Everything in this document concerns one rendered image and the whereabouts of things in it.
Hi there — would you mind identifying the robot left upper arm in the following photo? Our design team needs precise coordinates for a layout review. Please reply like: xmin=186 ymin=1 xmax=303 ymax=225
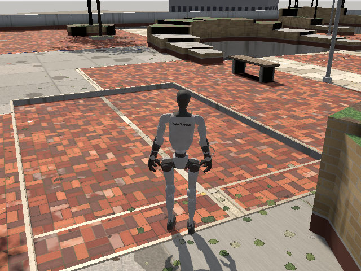
xmin=155 ymin=113 xmax=171 ymax=145

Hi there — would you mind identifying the robot right upper arm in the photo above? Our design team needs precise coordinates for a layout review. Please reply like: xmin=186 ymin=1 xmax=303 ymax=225
xmin=194 ymin=115 xmax=207 ymax=147

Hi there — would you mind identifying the robot head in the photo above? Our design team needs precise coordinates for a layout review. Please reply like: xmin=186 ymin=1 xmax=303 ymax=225
xmin=173 ymin=90 xmax=192 ymax=117

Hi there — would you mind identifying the humanoid robot torso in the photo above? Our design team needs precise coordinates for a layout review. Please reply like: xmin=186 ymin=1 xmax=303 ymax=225
xmin=169 ymin=111 xmax=195 ymax=169

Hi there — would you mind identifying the robot left forearm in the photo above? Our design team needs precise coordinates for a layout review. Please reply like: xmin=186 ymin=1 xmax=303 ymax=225
xmin=149 ymin=136 xmax=161 ymax=160

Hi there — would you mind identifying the robot left hand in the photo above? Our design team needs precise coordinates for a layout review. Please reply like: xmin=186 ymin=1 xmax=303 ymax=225
xmin=148 ymin=158 xmax=161 ymax=172

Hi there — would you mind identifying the robot right forearm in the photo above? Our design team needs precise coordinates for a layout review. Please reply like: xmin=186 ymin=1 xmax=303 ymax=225
xmin=201 ymin=139 xmax=212 ymax=161

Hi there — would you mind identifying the robot right hand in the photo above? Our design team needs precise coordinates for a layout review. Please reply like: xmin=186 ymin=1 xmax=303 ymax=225
xmin=199 ymin=160 xmax=212 ymax=173

